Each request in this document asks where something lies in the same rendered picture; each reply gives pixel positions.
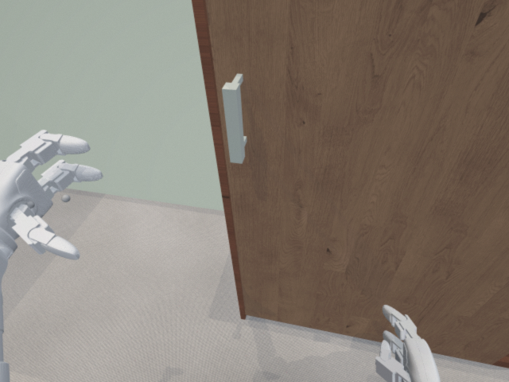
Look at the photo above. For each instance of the robot right hand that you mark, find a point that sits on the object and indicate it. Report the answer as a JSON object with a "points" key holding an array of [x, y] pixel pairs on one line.
{"points": [[413, 358]]}

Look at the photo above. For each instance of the handle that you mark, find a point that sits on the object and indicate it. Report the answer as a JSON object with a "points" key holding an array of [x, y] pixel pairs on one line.
{"points": [[234, 119]]}

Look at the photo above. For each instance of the robot left hand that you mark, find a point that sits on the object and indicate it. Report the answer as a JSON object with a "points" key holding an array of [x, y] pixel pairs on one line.
{"points": [[18, 186]]}

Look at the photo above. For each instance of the robot left forearm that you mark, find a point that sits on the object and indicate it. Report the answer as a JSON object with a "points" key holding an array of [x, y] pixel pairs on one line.
{"points": [[7, 248]]}

